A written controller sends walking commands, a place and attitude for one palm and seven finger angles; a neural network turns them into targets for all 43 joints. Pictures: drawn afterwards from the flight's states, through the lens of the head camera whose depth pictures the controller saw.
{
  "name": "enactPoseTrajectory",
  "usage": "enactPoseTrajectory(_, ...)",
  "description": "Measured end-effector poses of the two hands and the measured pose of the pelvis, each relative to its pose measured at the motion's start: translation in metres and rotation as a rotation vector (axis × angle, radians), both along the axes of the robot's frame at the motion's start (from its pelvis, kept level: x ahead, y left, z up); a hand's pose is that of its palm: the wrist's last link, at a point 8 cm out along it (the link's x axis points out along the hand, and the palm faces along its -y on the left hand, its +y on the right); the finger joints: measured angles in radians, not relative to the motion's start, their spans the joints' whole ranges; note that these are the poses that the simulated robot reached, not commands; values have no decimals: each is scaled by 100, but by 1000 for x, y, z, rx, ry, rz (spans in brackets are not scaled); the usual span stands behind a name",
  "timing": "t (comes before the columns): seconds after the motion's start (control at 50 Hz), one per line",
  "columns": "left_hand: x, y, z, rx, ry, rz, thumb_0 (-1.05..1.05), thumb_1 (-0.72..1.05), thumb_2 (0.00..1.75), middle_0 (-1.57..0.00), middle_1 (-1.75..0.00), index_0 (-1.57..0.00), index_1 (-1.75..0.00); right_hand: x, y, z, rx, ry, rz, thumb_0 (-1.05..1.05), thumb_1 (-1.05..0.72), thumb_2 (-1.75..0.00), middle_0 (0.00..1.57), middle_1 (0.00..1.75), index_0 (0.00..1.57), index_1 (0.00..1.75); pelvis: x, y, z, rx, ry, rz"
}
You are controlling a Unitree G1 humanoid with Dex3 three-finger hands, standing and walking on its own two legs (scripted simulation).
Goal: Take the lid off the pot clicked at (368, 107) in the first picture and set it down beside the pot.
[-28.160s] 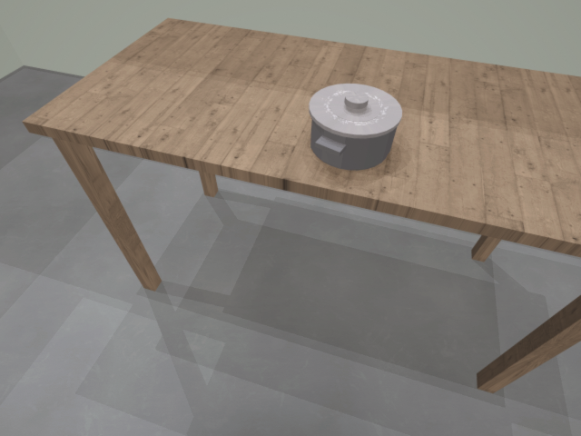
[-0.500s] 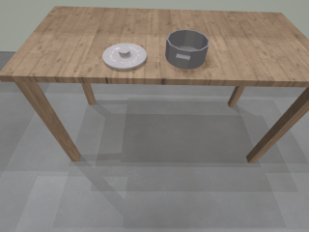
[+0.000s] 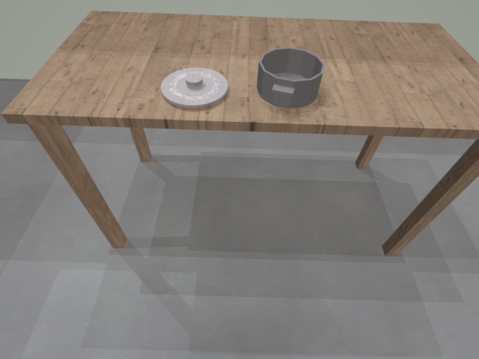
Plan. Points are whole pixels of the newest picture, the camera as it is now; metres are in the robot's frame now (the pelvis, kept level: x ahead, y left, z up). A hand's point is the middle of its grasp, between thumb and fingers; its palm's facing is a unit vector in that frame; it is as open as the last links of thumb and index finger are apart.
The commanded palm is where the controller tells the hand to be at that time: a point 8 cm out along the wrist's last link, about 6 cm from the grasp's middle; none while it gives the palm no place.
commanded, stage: let the arm hang, fingers relaxed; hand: left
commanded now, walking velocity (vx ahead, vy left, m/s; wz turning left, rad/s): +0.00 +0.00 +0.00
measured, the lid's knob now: (194, 80) +0.76 +0.16 +0.04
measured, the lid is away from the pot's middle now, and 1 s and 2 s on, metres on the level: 0.26 0.26 0.26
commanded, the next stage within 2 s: look to check the result in 0.88 s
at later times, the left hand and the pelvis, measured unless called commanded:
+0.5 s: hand out of the picture +0.00 +0.17 -0.18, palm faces +0.03 -0.98 -0.19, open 7.3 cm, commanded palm none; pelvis -0.01 +0.00 +0.00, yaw +0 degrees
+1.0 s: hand out of the picture -0.01 +0.17 -0.18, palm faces +0.03 -0.98 -0.18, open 7.3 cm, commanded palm none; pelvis -0.01 +0.01 +0.00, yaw +0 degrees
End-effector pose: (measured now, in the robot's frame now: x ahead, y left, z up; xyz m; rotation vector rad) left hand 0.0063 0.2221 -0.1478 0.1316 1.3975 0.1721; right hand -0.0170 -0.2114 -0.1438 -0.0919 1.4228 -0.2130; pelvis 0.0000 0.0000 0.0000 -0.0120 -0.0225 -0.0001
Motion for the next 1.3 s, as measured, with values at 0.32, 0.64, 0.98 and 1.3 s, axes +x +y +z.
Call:
enactPoseTrajectory(0.32,-9,-1,0,-4,5,-6,1,93,90,-20,-30,-20,-30,-19,5,1,9,23,-13,0,-90,-90,20,30,20,30,-7,1,1,0,-3,-2)
enactPoseTrajectory(0.64,-15,2,0,-6,16,-7,1,93,90,-20,-30,-20,-30,-27,12,2,12,33,-15,0,-90,-90,20,30,20,30,-12,5,2,2,-1,-4)
enactPoseTrajectory(0.98,-23,1,0,-13,35,-2,1,93,90,-20,-30,-20,-30,-26,14,1,13,31,-12,0,-90,-90,20,30,20,30,-12,8,2,2,0,-4)
enactPoseTrajectory(1.3,-25,0,0,-15,40,0,1,93,90,-20,-30,-20,-30,-25,14,1,11,30,-11,0,-90,-90,20,30,20,30,-12,7,2,3,0,-5)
